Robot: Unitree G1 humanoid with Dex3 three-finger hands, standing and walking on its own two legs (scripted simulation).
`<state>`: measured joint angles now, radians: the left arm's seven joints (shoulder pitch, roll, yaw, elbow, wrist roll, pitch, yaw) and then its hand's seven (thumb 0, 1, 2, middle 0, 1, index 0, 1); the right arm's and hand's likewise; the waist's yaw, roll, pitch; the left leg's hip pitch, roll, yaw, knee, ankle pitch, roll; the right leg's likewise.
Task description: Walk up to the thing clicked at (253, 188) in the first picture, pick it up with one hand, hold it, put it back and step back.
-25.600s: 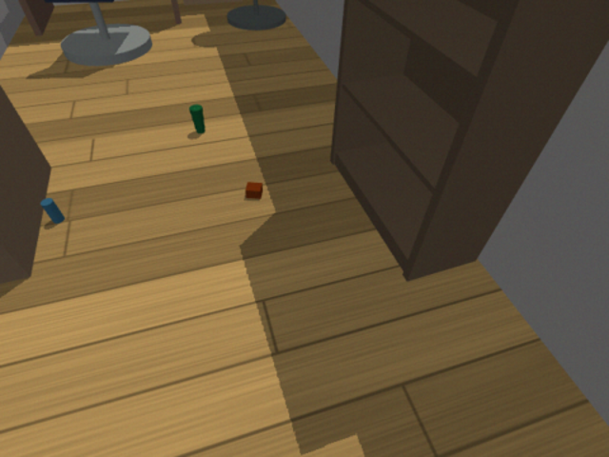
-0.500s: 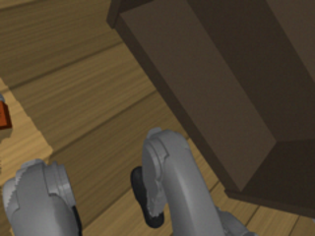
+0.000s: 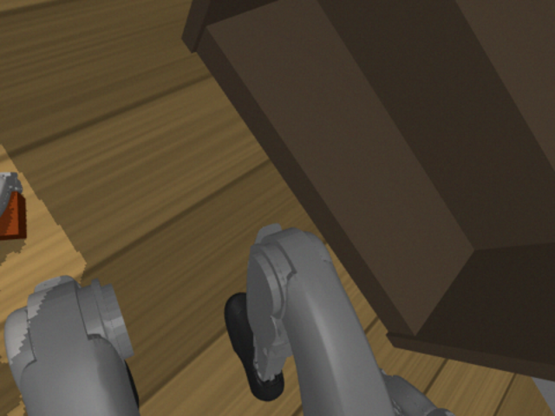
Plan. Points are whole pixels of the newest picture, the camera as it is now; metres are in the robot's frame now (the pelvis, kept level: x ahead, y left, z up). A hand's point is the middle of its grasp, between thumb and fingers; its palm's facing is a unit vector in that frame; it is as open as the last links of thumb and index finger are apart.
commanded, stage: rest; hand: left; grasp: from above
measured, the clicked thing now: out of the picture +0.42 +0.28 -0.27
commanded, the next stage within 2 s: open in 0.14 s
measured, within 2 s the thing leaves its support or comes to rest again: rests again in 0.24 s
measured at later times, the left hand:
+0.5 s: hand out of the picture +0.41 +0.31 -0.24, palm faces -0.51 -0.14 -0.85, open 10.4 cm
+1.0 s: hand out of the picture +0.42 +0.30 -0.25, palm faces -0.38 -0.06 -0.92, open 13.2 cm
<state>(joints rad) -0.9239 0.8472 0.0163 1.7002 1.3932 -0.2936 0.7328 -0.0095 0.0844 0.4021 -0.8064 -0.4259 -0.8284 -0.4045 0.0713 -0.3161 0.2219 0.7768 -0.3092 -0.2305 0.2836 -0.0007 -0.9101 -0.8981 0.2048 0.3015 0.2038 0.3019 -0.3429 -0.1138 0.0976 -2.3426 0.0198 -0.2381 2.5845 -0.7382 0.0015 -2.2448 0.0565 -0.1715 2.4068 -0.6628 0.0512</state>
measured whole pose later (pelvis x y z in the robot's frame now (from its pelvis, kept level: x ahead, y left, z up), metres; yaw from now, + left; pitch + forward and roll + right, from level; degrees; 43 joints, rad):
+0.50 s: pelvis +0.00 +0.00 +0.00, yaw +0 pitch +27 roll -13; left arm -0.95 0.94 0.10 1.69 1.28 -0.29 0.58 -0.01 0.04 0.53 -0.59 -0.51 -0.61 -0.52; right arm 0.07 -0.34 0.24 0.70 -0.27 -0.22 0.29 0.00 -0.91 -0.90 0.20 0.30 0.20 0.30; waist -0.35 -0.11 0.16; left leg -2.33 0.01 -0.25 2.58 -0.73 -0.01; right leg -2.23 0.05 -0.18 2.40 -0.66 0.04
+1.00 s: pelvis +0.00 +0.00 +0.00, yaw +0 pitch +27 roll -14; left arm -0.96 0.87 0.07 1.69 1.34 -0.17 0.77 0.00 -0.33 0.85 -0.23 -0.79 -0.23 -0.80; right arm 0.04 -0.34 0.24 0.72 -0.28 -0.29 0.33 0.00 -0.89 -0.89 0.21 0.30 0.20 0.30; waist -0.36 -0.14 0.12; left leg -2.35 0.02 -0.24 2.57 -0.73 0.01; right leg -2.24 0.06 -0.17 2.39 -0.66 0.05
